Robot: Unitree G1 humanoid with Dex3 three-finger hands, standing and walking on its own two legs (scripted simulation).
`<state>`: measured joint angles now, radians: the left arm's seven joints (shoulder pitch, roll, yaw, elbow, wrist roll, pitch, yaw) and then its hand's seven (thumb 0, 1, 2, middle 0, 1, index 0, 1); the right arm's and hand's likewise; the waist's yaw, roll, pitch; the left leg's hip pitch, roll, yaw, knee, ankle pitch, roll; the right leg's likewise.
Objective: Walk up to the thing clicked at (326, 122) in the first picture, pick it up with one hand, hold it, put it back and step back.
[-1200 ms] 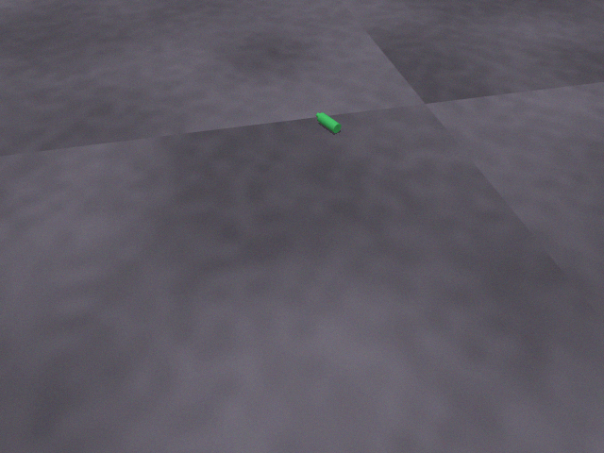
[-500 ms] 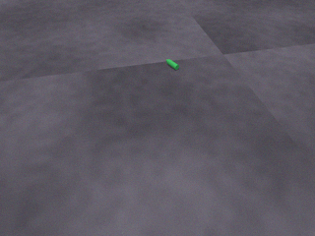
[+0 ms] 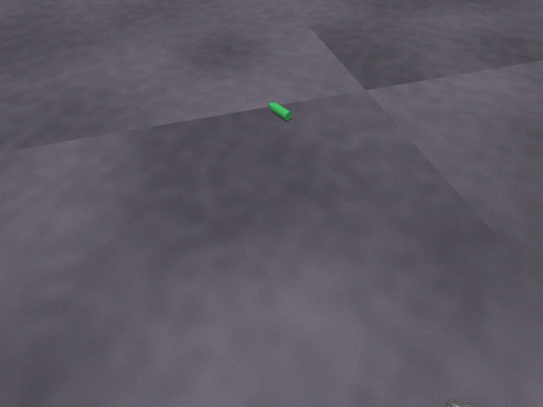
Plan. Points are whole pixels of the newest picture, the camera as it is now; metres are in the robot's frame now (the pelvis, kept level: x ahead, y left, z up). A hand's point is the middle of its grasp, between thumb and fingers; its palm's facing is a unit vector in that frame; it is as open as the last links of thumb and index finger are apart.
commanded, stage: walk up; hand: left
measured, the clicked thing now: (279, 110) +1.89 +0.02 -0.75
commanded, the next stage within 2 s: none
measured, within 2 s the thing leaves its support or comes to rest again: neither
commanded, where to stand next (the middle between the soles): +1.51 +0.15 m, yaw -48 degrees
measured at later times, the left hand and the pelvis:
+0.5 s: hand (163, 338) +0.25 +0.21 -0.13, palm faces -0.24 -0.87 -0.43, open 7.4 cm; pelvis +0.17 -0.06 +0.00, yaw -17 degrees
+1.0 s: hand (231, 159) +0.72 +0.14 -0.12, palm faces -0.49 -0.73 -0.48, open 7.4 cm; pelvis +0.46 -0.05 -0.02, yaw -28 degrees
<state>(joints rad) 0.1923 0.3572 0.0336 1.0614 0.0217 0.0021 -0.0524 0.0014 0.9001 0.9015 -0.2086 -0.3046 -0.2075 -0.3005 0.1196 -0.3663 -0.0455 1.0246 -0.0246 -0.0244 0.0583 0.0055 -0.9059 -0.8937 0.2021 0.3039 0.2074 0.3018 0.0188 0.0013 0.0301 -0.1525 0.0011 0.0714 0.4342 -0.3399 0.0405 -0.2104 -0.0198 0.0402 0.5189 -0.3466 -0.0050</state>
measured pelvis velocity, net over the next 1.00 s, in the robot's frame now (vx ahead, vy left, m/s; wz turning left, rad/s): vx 0.46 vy -0.05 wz -0.48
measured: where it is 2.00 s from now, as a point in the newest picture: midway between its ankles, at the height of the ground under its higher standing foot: (280, 230)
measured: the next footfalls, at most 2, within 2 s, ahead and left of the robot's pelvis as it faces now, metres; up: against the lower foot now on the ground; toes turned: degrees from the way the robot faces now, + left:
right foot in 0.24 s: +0.14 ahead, -0.18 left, +0.00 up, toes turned -19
left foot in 0.68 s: +0.50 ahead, +0.06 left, +0.00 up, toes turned -16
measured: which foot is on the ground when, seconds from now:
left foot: down 0.00-0.24, up 0.26-0.66, down 0.68-1.00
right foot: up 0.00-0.22, down 0.24-0.70, up 0.72-1.00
